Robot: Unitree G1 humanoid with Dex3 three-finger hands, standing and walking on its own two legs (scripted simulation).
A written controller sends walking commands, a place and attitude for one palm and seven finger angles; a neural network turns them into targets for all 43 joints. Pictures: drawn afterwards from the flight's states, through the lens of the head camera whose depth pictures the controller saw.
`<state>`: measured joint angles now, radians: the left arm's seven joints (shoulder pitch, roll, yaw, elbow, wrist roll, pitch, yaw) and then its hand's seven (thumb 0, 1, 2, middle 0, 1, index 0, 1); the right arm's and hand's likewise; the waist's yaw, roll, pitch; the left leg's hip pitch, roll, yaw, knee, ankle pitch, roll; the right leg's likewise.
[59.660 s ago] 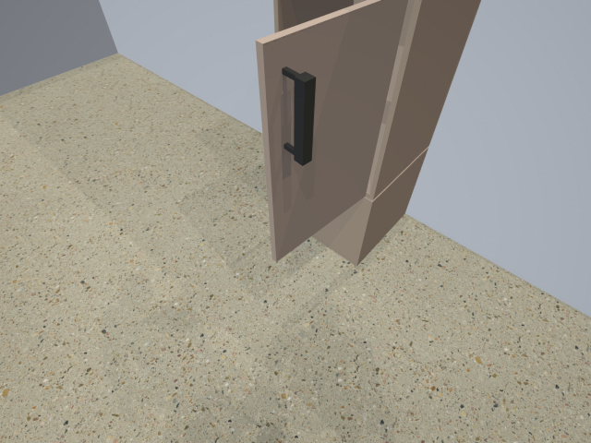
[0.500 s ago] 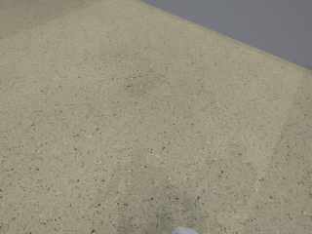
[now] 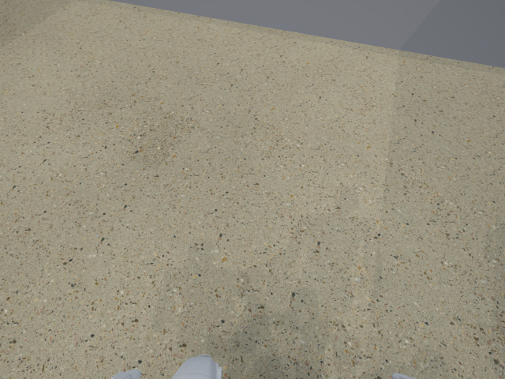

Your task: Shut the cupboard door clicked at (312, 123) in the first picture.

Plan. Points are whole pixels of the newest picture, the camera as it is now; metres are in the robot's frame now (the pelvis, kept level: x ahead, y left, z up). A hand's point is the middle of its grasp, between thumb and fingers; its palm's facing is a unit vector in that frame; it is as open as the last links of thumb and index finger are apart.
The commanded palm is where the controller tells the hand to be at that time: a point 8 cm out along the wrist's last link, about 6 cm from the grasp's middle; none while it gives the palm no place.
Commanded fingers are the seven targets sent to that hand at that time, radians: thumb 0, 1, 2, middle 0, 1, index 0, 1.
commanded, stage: turn to face it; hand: left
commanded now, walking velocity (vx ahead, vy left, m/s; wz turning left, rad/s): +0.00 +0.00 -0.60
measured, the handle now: out of the picture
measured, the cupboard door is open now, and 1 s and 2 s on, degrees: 18 18 18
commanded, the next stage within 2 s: none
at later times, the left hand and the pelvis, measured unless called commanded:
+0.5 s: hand (159, 348) +0.18 +0.19 -0.16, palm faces -0.30 -0.91 -0.28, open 7.4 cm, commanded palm none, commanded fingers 0.00 0.90 0.90 -0.20 -0.30 -0.20 -0.30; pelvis +0.01 +0.01 -0.01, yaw -19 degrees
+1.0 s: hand (185, 326) +0.22 +0.15 -0.18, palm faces -0.54 -0.82 -0.19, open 7.4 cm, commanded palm none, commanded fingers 0.00 0.90 0.90 -0.20 -0.30 -0.20 -0.30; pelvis +0.04 +0.03 +0.00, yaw -36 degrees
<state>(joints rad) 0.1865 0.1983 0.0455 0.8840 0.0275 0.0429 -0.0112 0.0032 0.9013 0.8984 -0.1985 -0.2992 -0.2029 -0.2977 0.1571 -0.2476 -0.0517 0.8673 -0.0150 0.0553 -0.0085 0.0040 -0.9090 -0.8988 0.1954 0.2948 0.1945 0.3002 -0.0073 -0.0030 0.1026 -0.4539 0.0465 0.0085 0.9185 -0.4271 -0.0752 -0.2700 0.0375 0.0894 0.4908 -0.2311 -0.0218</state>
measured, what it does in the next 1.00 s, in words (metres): steps on the spot, turning right: left foot, then right foot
